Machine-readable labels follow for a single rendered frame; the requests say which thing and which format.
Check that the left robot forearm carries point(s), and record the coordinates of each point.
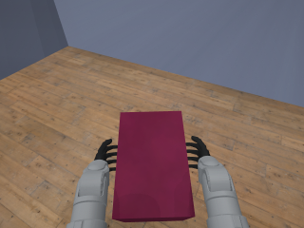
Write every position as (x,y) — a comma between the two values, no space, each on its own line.
(90,201)

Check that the right robot forearm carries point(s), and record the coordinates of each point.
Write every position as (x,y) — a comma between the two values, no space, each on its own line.
(220,195)

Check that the carton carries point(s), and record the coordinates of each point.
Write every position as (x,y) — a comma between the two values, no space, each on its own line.
(152,178)

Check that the right robot hand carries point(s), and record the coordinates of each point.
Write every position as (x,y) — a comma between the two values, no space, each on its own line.
(201,152)

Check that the left robot hand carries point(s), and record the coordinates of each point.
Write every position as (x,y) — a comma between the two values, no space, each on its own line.
(102,155)

